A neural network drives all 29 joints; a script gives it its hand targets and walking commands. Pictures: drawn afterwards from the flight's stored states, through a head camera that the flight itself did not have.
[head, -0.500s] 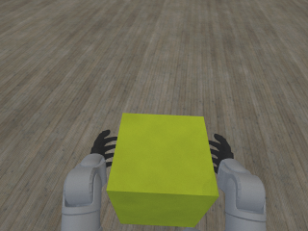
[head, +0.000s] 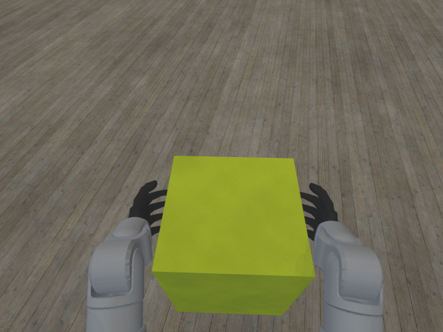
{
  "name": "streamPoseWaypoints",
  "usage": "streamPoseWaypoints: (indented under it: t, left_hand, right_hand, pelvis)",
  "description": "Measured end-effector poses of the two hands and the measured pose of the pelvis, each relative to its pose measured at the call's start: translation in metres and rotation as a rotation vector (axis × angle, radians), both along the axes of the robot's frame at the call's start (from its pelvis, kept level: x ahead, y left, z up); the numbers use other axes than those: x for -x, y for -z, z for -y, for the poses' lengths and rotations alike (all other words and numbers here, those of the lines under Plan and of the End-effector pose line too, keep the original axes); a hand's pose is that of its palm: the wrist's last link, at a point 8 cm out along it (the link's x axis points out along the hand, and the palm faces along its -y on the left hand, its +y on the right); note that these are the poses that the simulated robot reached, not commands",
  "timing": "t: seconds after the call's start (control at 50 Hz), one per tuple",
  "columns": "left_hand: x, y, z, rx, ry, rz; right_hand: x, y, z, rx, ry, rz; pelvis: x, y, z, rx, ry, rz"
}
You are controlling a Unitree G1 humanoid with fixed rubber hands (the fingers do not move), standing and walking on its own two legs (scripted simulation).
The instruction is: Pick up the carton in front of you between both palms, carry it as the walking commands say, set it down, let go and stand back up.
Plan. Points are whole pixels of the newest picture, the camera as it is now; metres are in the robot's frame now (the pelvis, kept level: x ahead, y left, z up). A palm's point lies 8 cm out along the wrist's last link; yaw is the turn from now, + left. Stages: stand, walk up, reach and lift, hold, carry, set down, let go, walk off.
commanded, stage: carry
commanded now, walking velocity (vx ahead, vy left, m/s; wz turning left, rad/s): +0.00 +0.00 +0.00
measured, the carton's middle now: (231, 240) +0.28 +0.00 +0.00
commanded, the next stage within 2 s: hold in 1.72 s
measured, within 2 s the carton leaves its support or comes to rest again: neither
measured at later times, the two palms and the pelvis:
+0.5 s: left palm (146, 205) +0.34 +0.16 +0.04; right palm (301, 207) +0.33 -0.13 +0.04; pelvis +0.06 +0.02 -0.01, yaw +0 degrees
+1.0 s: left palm (146, 209) +0.32 +0.16 +0.04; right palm (303, 212) +0.32 -0.14 +0.04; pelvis +0.04 +0.02 +0.00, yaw -1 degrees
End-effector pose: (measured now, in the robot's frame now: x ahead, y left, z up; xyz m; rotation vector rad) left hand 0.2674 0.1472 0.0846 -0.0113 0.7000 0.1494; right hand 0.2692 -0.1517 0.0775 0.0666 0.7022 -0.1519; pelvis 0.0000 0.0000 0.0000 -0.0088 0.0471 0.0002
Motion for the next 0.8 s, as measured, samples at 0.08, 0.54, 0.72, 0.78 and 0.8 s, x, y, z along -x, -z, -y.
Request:
streamPoseWaypoints:
  t: [0.08,0.54,0.72,0.78,0.8]
  left_hand:
    - [-0.021,0.0,-0.005,0.016,0.008,0.013]
    - [-0.07,0.051,-0.017,-0.042,0.058,0.005]
    - [-0.075,0.052,-0.017,-0.045,0.058,0.049]
    - [-0.073,0.048,-0.017,-0.044,0.057,0.064]
    - [-0.072,0.046,-0.016,-0.043,0.057,0.067]
  right_hand:
    - [-0.02,-0.007,-0.005,0.039,-0.011,0.013]
    - [-0.067,0.044,-0.018,0.097,-0.049,0.004]
    - [-0.072,0.045,-0.018,0.1,-0.049,0.049]
    - [-0.07,0.041,-0.017,0.097,-0.045,0.064]
    - [-0.069,0.04,-0.017,0.096,-0.044,0.066]
  pelvis:
    - [-0.03,0.0,-0.004,-0.001,0.003,0.003]
    - [-0.062,0.007,-0.018,-0.008,0.009,0.0]
    - [-0.051,0.005,-0.018,-0.008,0.01,0.008]
    - [-0.048,0.004,-0.018,-0.009,0.01,0.008]
    - [-0.047,0.004,-0.018,-0.009,0.01,0.008]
